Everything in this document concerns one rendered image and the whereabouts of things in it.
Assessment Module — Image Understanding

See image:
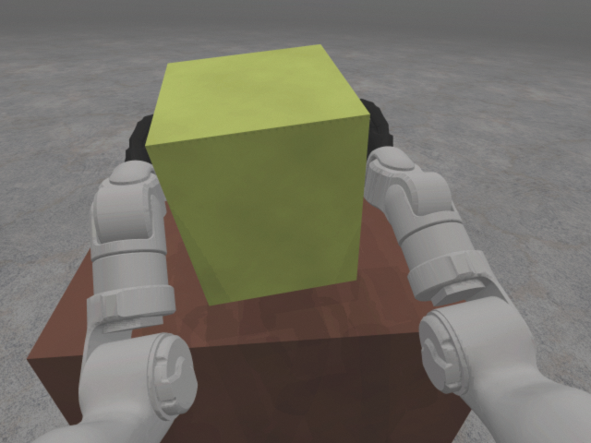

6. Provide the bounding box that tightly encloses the right robot upper arm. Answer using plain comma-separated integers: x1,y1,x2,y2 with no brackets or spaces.
419,296,591,443

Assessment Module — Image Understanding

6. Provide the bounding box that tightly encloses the left robot upper arm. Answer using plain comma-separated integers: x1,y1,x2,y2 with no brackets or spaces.
31,332,198,443

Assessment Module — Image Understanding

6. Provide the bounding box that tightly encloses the robot left forearm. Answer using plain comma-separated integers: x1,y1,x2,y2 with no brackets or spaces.
78,161,176,413

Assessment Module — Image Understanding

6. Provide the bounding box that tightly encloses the robot left hand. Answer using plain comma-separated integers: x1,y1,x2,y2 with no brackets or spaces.
125,114,153,164

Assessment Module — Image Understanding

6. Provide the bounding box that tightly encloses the carton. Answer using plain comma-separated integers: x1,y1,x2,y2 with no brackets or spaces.
145,44,370,306

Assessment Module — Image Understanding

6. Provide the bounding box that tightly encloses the pedestal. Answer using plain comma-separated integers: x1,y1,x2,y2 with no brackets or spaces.
27,198,472,443

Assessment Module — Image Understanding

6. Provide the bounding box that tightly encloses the robot right forearm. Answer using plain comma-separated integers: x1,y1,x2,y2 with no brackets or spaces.
364,146,537,358

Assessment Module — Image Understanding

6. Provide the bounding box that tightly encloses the robot right hand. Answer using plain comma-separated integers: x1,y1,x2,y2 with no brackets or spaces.
359,99,393,160

